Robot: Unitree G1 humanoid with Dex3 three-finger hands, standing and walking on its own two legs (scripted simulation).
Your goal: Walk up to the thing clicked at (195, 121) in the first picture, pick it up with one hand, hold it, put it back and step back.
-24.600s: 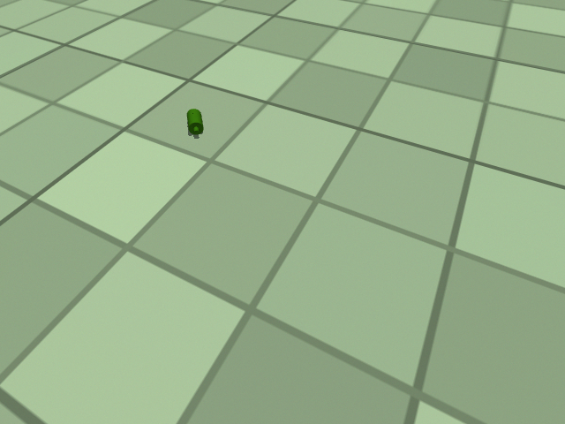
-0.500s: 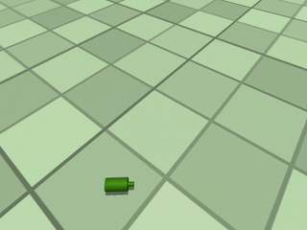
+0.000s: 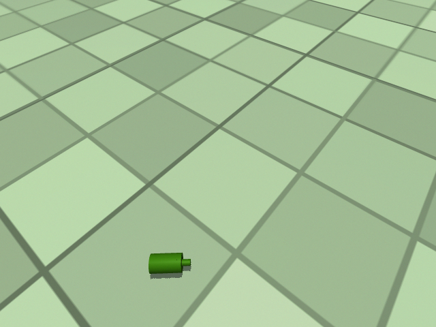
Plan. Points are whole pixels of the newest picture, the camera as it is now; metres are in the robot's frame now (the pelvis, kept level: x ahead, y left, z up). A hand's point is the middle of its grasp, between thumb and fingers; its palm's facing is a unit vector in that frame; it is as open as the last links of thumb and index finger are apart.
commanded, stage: stand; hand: left
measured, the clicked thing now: (170, 262) +0.48 +0.24 -0.74
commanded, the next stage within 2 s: walk up in 0.08 s
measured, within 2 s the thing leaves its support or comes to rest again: neither
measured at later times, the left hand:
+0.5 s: hand out of the picture +0.08 +0.33 -0.17, palm faces +0.01 -0.93 -0.36, open 7.3 cm
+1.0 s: hand (102, 283) +0.23 +0.28 -0.16, palm faces -0.02 -0.94 -0.33, open 7.3 cm
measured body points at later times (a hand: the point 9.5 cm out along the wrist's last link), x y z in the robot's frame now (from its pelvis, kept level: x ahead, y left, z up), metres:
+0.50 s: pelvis +0.06 +0.05 -0.01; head +0.09 +0.07 +0.44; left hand +0.08 +0.37 -0.14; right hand +0.13 -0.26 -0.12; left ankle +0.07 +0.15 -0.75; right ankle +0.02 -0.10 -0.70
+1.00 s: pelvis +0.10 +0.03 -0.01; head +0.13 +0.04 +0.44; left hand +0.24 +0.33 -0.13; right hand +0.18 -0.27 -0.13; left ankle +0.07 +0.15 -0.75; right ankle +0.13 -0.08 -0.75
